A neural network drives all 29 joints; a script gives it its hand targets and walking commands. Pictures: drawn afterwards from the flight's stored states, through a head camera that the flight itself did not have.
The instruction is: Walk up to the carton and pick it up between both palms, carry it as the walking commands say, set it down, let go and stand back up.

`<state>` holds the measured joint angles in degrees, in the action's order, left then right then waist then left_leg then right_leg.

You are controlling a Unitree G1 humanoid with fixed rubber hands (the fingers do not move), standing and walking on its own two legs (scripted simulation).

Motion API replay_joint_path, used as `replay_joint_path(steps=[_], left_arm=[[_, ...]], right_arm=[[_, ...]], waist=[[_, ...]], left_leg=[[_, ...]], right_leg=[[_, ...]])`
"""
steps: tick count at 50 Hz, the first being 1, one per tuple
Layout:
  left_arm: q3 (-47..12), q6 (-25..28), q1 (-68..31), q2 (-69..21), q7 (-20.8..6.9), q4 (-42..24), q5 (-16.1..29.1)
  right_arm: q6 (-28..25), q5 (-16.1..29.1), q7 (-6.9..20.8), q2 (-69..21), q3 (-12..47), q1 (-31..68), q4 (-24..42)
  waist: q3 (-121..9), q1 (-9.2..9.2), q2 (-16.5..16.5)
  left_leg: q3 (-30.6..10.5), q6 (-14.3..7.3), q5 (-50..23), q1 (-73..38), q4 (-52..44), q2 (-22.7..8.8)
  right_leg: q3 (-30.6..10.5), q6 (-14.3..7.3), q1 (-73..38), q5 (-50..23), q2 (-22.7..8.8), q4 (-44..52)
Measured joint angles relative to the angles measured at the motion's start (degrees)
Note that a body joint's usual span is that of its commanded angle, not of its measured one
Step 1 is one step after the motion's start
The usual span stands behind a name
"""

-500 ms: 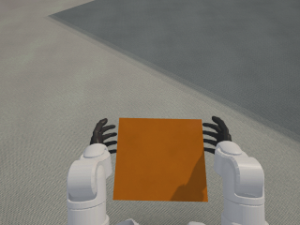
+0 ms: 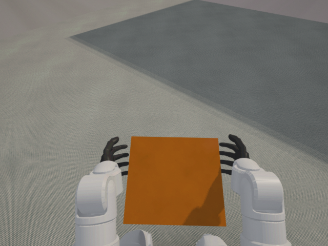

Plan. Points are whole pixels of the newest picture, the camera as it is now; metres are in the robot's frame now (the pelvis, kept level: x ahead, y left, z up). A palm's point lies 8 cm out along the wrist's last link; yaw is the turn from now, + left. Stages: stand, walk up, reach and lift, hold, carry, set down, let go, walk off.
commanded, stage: carry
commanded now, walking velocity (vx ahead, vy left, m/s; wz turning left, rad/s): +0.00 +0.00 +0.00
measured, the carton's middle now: (173, 182) +0.27 +0.00 +0.00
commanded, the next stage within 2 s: none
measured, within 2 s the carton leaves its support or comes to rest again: neither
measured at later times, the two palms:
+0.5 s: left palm (112, 175) +0.23 +0.13 +0.11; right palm (250, 185) +0.21 -0.16 +0.09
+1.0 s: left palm (113, 195) +0.18 +0.12 +0.12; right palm (269, 205) +0.16 -0.17 +0.11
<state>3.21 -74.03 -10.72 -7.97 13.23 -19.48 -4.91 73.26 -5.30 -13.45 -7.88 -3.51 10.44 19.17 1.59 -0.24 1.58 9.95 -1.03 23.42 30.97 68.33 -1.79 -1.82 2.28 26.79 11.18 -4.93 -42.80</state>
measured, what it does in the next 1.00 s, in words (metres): walks backwards: left foot, then right foot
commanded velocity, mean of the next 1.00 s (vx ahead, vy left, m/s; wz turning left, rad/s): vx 0.00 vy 0.00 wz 0.00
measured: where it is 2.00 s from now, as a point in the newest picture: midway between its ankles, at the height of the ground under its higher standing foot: outside the picture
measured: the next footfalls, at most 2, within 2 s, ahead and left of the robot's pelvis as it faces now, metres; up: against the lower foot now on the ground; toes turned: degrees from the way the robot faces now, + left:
left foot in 0.10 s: -0.01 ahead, +0.09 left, +0.00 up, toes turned +8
right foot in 0.42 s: +0.04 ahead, -0.12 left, +0.00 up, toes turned -2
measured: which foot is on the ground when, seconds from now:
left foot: up 0.00-0.08, down 0.10-1.00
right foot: down 0.00-0.10, up 0.12-0.40, down 0.42-1.00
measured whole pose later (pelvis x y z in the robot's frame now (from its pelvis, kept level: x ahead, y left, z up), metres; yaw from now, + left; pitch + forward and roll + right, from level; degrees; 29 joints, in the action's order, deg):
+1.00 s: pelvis -0.10 -0.01 +0.02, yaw -1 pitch +0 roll +1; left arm 3.1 -71.9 -14.6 -8.7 13.1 -20.9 -4.9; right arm 72.1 -5.3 -15.6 -7.9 -3.6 10.8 25.1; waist 1.7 0.1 -0.4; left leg 10.0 -2.9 14.3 21.0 34.6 -1.1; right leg -0.5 -0.2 26.1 8.9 -1.0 -34.4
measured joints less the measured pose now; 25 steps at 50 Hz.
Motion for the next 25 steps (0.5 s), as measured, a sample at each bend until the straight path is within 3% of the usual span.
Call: replay_joint_path(steps=[2,5,6,8,14,20,25], left_arm=[[0.1,0.0,0.0,0.0,0.0,0.1,0.0],[-0.1,0.0,-0.4,-0.1,0.0,0.1,0.0],[-0.1,0.2,-0.7,0.0,0.1,0.1,0.0],[-0.1,-0.2,-0.1,0.0,0.3,0.4,0.0],[-0.1,0.2,-0.9,-0.1,0.9,-0.3,0.0],[-0.1,1.0,-3.8,-0.7,0.9,-1.4,0.0],[-0.1,1.1,-3.9,-0.7,0.7,-1.4,0.0]], right_arm=[[0.0,0.0,0.0,0.0,0.0,0.1,-0.2],[0.0,0.0,-0.5,0.0,-0.1,0.4,0.9],[-0.6,0.0,-0.5,0.0,-0.1,0.3,0.8],[-0.9,0.0,0.0,0.0,-0.1,-0.2,-0.7],[-1.0,0.0,0.5,0.0,-0.1,-0.1,1.1],[-1.2,0.0,-1.2,0.0,-0.1,0.3,5.2],[-1.2,0.0,-1.6,0.0,-0.1,0.3,5.5]], waist=[[-0.1,0.1,1.5],[-1.6,0.39,0.7],[-1.2,0.32,1.4],[0.1,0.33,2.3],[-0.8,0.31,-0.3],[-1.0,0.28,-1.5],[0.1,0.32,-4.6]], left_leg=[[-0.2,0.0,1.8,-5.5,-0.8,0.3],[-0.8,-0.3,8.4,-18.3,-21.8,0.0],[-0.7,-1.3,11.5,-18.4,-23.3,0.5],[-0.5,-2.1,7.5,-17.9,-22.8,1.1],[-0.5,-3.1,0.0,-15.5,-28.2,1.2],[-0.1,-3.2,-1.8,-10.6,-28.6,1.8],[0.1,-2.4,-4.0,-8.9,-28.7,0.5]], right_leg=[[0.2,0.7,0.2,-1.1,0.7,2.0],[1.1,0.6,3.4,0.0,3.3,1.3],[1.0,0.8,4.8,3.3,3.1,-0.9],[0.9,1.5,5.0,8.7,2.5,-5.7],[0.9,2.2,5.0,8.0,2.4,-11.8],[0.8,2.0,1.2,8.5,2.4,-1.8],[1.1,-1.3,-0.7,2.6,3.9,5.4]])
